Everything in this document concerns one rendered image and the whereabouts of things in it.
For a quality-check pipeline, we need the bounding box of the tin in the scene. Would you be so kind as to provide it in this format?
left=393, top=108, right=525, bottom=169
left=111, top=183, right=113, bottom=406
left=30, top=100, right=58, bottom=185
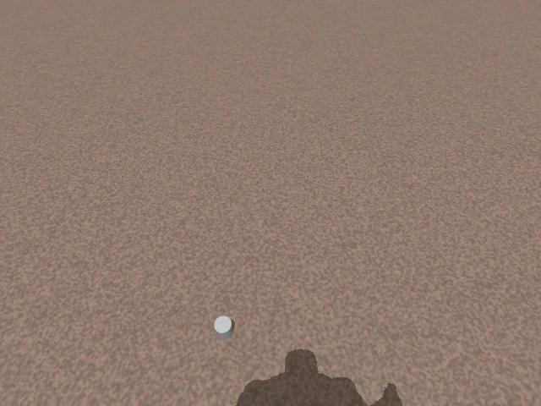
left=214, top=315, right=233, bottom=340

